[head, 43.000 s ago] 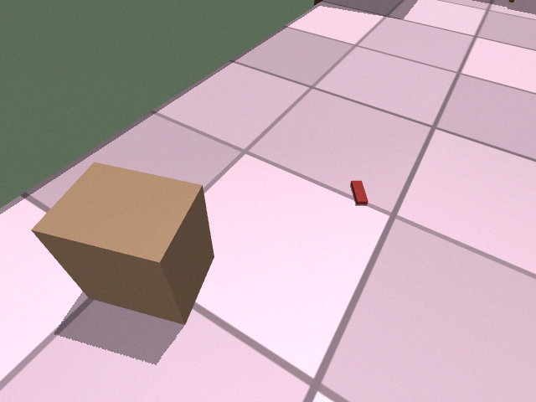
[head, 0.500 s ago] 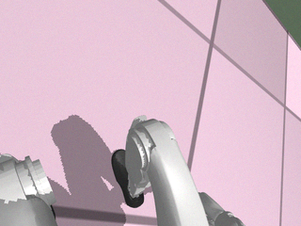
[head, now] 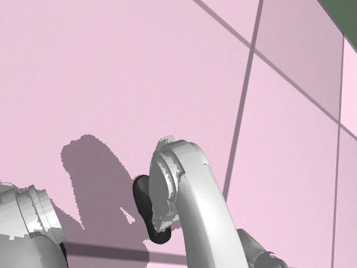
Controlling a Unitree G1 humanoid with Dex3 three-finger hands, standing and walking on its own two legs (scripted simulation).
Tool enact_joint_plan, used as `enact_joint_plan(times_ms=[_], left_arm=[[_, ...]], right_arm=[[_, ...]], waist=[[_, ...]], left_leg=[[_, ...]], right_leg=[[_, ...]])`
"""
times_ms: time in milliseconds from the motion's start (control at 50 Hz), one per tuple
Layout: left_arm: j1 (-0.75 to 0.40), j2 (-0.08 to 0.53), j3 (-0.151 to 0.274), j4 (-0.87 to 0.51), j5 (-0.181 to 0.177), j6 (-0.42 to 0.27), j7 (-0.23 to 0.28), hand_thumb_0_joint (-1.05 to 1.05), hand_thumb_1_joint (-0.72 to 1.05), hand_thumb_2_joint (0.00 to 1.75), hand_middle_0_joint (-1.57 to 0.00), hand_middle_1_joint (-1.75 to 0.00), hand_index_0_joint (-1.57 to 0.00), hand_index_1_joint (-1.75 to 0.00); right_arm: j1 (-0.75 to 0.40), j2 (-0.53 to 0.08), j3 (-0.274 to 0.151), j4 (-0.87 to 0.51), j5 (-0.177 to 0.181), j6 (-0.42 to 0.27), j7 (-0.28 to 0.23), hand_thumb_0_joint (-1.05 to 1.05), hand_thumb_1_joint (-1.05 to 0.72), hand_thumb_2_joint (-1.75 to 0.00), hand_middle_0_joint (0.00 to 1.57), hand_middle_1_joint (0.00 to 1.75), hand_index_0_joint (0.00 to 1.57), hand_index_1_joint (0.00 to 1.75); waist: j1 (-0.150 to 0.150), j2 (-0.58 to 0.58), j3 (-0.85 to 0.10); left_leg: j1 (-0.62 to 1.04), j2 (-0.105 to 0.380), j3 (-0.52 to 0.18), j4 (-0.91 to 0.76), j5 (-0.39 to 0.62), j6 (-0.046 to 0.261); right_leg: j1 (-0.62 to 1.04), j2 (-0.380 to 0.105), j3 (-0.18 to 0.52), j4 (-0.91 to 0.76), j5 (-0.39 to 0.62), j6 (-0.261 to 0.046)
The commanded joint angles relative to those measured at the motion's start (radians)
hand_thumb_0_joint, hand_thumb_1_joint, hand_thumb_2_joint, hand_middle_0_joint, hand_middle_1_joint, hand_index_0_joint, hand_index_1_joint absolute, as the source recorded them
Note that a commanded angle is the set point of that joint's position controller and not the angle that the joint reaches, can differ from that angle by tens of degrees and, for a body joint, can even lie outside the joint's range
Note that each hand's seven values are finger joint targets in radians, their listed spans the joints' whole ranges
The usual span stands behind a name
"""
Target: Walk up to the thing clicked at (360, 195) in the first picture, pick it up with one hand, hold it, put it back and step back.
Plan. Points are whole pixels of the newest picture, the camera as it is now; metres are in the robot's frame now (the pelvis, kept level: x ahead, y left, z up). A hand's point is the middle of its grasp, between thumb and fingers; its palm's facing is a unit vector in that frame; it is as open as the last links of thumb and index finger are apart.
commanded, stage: close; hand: left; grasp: from above
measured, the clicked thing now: out of the picture +0.46 +0.37 -0.29
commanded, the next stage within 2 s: settle in 0.54 s
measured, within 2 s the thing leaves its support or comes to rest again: leaves its support in 0.96 s
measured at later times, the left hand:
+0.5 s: hand out of the picture +0.44 +0.36 -0.25, palm faces -0.47 -0.12 -0.88, open 8.5 cm
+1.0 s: hand out of the picture +0.44 +0.37 -0.24, palm faces -0.46 -0.12 -0.88, open 8.3 cm
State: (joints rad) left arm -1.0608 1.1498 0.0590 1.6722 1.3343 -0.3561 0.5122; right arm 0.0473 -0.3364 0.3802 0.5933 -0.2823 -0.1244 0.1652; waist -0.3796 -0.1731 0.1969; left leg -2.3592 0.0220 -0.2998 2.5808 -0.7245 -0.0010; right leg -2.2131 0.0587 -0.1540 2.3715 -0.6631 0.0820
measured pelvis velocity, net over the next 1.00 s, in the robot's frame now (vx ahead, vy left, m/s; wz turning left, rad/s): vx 0.00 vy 0.00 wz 0.01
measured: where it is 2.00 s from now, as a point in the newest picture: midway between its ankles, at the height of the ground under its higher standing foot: (111, 245)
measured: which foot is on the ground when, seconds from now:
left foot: down 0.00-1.00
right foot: down 0.00-1.00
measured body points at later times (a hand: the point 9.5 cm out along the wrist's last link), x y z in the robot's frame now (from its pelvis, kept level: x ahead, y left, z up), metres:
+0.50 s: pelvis +0.00 +0.00 +0.00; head +0.27 +0.15 +0.32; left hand +0.46 +0.36 -0.20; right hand +0.09 -0.25 -0.05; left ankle +0.06 +0.13 -0.27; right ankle +0.12 -0.13 -0.26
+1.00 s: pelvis +0.00 +0.00 +0.00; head +0.27 +0.15 +0.33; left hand +0.46 +0.37 -0.19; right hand +0.09 -0.26 -0.05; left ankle +0.06 +0.13 -0.27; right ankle +0.12 -0.13 -0.26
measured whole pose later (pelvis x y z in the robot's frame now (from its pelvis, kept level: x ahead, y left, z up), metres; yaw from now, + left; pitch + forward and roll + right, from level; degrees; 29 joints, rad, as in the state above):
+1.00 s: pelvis +0.00 +0.00 +0.00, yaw +0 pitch +28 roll -16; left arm -1.02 1.11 0.12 1.57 1.36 -0.33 0.46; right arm 0.08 -0.34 0.33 0.59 -0.27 -0.10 0.16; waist -0.36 -0.15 0.16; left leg -2.37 0.02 -0.29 2.57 -0.72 -0.01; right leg -2.23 0.05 -0.15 2.37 -0.67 0.07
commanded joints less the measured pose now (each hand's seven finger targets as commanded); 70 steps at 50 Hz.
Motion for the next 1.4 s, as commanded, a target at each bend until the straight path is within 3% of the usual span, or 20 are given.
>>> enact_joint_plan(times_ms=[0, 80, 140, 220, 280, 360, 420, 480, 540, 620, 660, 720, 880, 940, 960, 980, 1020, 1120, 1160, 1380], left_arm=[[-0.182, 0.153, -0.018, -0.061, -0.005, -0.019, 0.046, 0.00, 0.29, 0.44, -0.62, -0.61, -0.67, -0.56], [-0.215, 0.223, 0.006, -0.088, 0.012, -0.015, 0.069, 0.00, 0.36, 0.42, -0.68, -0.59, -0.73, -0.54], [-0.207, 0.185, 0.001, -0.073, 0.006, -0.001, 0.083, 0.00, 0.38, 0.41, -0.70, -0.56, -0.74, -0.51], [-0.256, 0.239, 0.026, -0.134, 0.014, 0.010, 0.095, 0.00, 0.42, 0.40, -0.74, -0.52, -0.78, -0.48], [-0.207, 0.172, -0.007, -0.051, 0.008, 0.026, 0.082, 0.00, 0.45, 0.38, -0.77, -0.50, -0.81, -0.46], [-0.283, 0.261, 0.040, -0.151, 0.009, 0.030, 0.085, 0.00, 0.47, 0.36, -0.80, -0.47, -0.84, -0.43], [-0.206, 0.190, 0.020, -0.060, 0.000, 0.040, 0.068, 0.00, 0.52, 0.36, -0.83, -0.46, -0.86, -0.42], [-0.244, 0.250, 0.042, -0.119, -0.002, 0.031, 0.058, 0.00, 0.57, 0.37, -0.86, -0.47, -0.90, -0.43], [-0.209, 0.208, 0.030, -0.068, -0.006, 0.032, 0.047, 0.00, 0.61, 0.37, -0.89, -0.48, -0.93, -0.44], [-0.233, 0.245, 0.041, -0.117, -0.001, 0.017, 0.042, 0.00, 0.66, 0.38, -0.94, -0.46, -0.98, -0.42], [-0.173, 0.207, 0.031, -0.056, -0.002, 0.025, 0.035, 0.00, 0.57, 0.35, -0.91, -0.47, -0.96, -0.42], [-0.236, 0.254, 0.051, -0.125, -0.004, 0.019, 0.035, 0.00, 0.57, 0.37, -0.92, -0.46, -0.96, -0.42], [-0.246, 0.275, 0.091, -0.242, 0.003, 0.024, 0.015, 0.00, 0.61, 0.38, -0.96, -0.45, -0.99, -0.41], [-0.242, 0.229, 0.080, -0.285, -0.007, 0.030, -0.004, 0.00, 0.61, 0.36, -0.95, -0.44, -0.99, -0.40], [-0.224, 0.267, 0.115, -0.286, -0.003, 0.035, -0.004, 0.00, 0.61, 0.37, -0.96, -0.42, -0.99, -0.39], [-0.256, 0.235, 0.094, -0.343, -0.006, 0.032, -0.015, 0.00, 0.62, 0.36, -0.96, -0.41, -0.99, -0.38], [-0.252, 0.203, 0.080, -0.388, -0.013, 0.039, -0.042, 0.00, 0.63, 0.36, -0.97, -0.43, -1.00, -0.40], [-0.192, 0.188, 0.112, -0.417, -0.024, 0.061, -0.105, 0.00, 0.74, 0.40, -1.05, -0.43, -1.09, -0.39], [-0.235, 0.107, 0.065, -0.486, -0.044, 0.065, -0.144, 0.00, 0.78, 0.39, -1.08, -0.42, -1.12, -0.38], [-0.268, 0.049, 0.041, -0.533, -0.076, 0.055, -0.267, 0.00, 0.80, 0.36, -1.12, -0.37, -1.15, -0.34]], right_arm=[[0.161, -0.340, -0.094, 0.004, -0.005, 0.005, -0.012, 0.00, -0.89, -0.90, 0.20, 0.30, 0.20, 0.30], [0.154, -0.335, -0.091, 0.006, -0.005, 0.003, -0.015, 0.00, -0.89, -0.90, 0.20, 0.30, 0.20, 0.30], [0.149, -0.330, -0.093, 0.014, -0.007, -0.002, -0.015, 0.00, -0.89, -0.90, 0.20, 0.30, 0.20, 0.30], [0.161, -0.341, -0.101, 0.020, -0.006, -0.006, -0.016, 0.00, -0.89, -0.90, 0.20, 0.30, 0.20, 0.30], [0.147, -0.327, -0.100, 0.015, -0.004, -0.014, -0.012, 0.00, -0.89, -0.90, 0.20, 0.30, 0.20, 0.30], [0.163, -0.353, -0.124, 0.021, 0.006, -0.015, -0.020, 0.00, -0.90, -0.90, 0.20, 0.30, 0.20, 0.30], [0.167, -0.337, -0.112, 0.011, 0.007, -0.016, -0.015, 0.00, -0.89, -0.90, 0.20, 0.30, 0.20, 0.30], [0.161, -0.347, -0.119, 0.016, 0.011, -0.013, -0.020, 0.00, -0.89, -0.90, 0.20, 0.30, 0.20, 0.30], [0.159, -0.339, -0.117, 0.004, 0.011, -0.007, -0.018, 0.00, -0.89, -0.90, 0.20, 0.30, 0.20, 0.30], [0.176, -0.347, -0.128, 0.010, 0.007, 0.001, -0.022, 0.00, -0.89, -0.90, 0.20, 0.30, 0.20, 0.30], [0.179, -0.339, -0.113, 0.003, 0.003, 0.002, -0.016, 0.00, -0.91, -0.90, 0.20, 0.30, 0.20, 0.30], [0.178, -0.339, -0.120, 0.004, 0.006, 0.007, -0.023, 0.00, -0.91, -0.90, 0.20, 0.30, 0.20, 0.30], [0.194, -0.345, -0.148, 0.008, 0.007, 0.019, -0.025, 0.00, -0.91, -0.90, 0.20, 0.30, 0.20, 0.30], [0.201, -0.336, -0.164, -0.001, 0.012, 0.020, -0.018, 0.00, -0.91, -0.90, 0.20, 0.30, 0.20, 0.30], [0.216, -0.342, -0.173, 0.013, 0.016, 0.024, -0.020, 0.00, -0.91, -0.90, 0.20, 0.30, 0.20, 0.30], [0.216, -0.343, -0.180, -0.002, 0.019, 0.026, -0.020, 0.00, -0.91, -0.90, 0.20, 0.30, 0.20, 0.30], [0.221, -0.325, -0.192, 0.002, 0.026, 0.028, -0.015, 0.00, -0.91, -0.90, 0.20, 0.30, 0.20, 0.30], [0.248, -0.330, -0.241, 0.002, 0.050, 0.049, -0.013, 0.00, -0.91, -0.90, 0.20, 0.30, 0.20, 0.30], [0.250, -0.310, -0.253, -0.002, 0.067, 0.059, -0.010, 0.00, -0.91, -0.90, 0.20, 0.30, 0.20, 0.30], [0.280, -0.286, -0.294, -0.002, 0.124, 0.129, -0.035, 0.00, -0.91, -0.90, 0.20, 0.30, 0.20, 0.30]], waist=[[-0.072, 0.566, -0.582], [-0.049, 0.598, -0.620], [-0.057, 0.570, -0.606], [-0.048, 0.613, -0.654], [-0.068, 0.575, -0.588], [-0.039, 0.615, -0.673], [-0.061, 0.554, -0.606], [-0.040, 0.608, -0.654], [-0.048, 0.553, -0.606], [-0.040, 0.593, -0.664], [-0.052, 0.553, -0.613], [-0.039, 0.592, -0.674], [-0.013, 0.670, -0.731], [-0.018, 0.665, -0.722], [-0.011, 0.666, -0.737], [-0.013, 0.679, -0.755], [0.004, 0.705, -0.771], [0.039, 0.698, -0.805], [0.040, 0.685, -0.819], [0.058, 0.580, -0.811]], left_leg=[[0.534, 0.042, 0.091, -0.281, 0.270, -0.005], [0.527, 0.041, 0.108, -0.282, 0.250, -0.002], [0.512, 0.041, 0.109, -0.279, 0.237, -0.001], [0.526, 0.040, 0.112, -0.283, 0.258, -0.004], [0.496, 0.040, 0.113, -0.273, 0.234, -0.002], [0.531, 0.038, 0.119, -0.280, 0.251, -0.003], [0.496, 0.036, 0.114, -0.274, 0.245, 0.002], [0.530, 0.038, 0.114, -0.281, 0.265, -0.006], [0.478, 0.034, 0.119, -0.271, 0.231, 0.000], [0.519, 0.037, 0.122, -0.276, 0.260, 0.000], [0.501, 0.033, 0.122, -0.271, 0.276, 0.001], [0.529, 0.036, 0.124, -0.274, 0.270, 0.003], [0.584, 0.036, 0.132, -0.280, 0.323, -0.008], [0.568, 0.033, 0.136, -0.281, 0.310, -0.007], [0.571, 0.033, 0.139, -0.280, 0.311, -0.006], [0.586, 0.029, 0.141, -0.281, 0.335, -0.009], [0.607, 0.028, 0.146, -0.288, 0.345, -0.011], [0.591, 0.015, 0.159, -0.314, 0.316, -0.010], [0.612, 0.015, 0.158, -0.322, 0.337, -0.009], [0.555, -0.011, 0.176, -0.362, 0.264, 0.003]], right_leg=[[0.284, 0.034, -0.148, -0.160, 0.261, -0.090], [0.318, 0.037, -0.132, -0.170, 0.257, -0.090], [0.297, 0.041, -0.136, -0.171, 0.248, -0.090], [0.315, 0.037, -0.134, -0.167, 0.269, -0.092], [0.285, 0.035, -0.133, -0.161, 0.250, -0.090], [0.312, 0.033, -0.121, -0.169, 0.264, -0.095], [0.295, 0.033, -0.130, -0.168, 0.258, -0.091], [0.304, 0.032, -0.125, -0.163, 0.263, -0.096], [0.296, 0.032, -0.127, -0.171, 0.238, -0.096], [0.329, 0.033, -0.117, -0.170, 0.261, -0.096], [0.310, 0.031, -0.127, -0.168, 0.268, -0.093], [0.328, 0.034, -0.117, -0.177, 0.264, -0.094], [0.323, 0.031, -0.116, -0.170, 0.291, -0.103], [0.302, 0.028, -0.116, -0.172, 0.281, -0.106], [0.318, 0.027, -0.110, -0.180, 0.283, -0.107], [0.308, 0.023, -0.112, -0.180, 0.298, -0.108], [0.288, 0.020, -0.106, -0.179, 0.296, -0.112], [0.283, 0.009, -0.096, -0.200, 0.273, -0.116], [0.257, 0.005, -0.090, -0.203, 0.279, -0.119], [0.244, -0.012, -0.060, -0.251, 0.225, -0.126]])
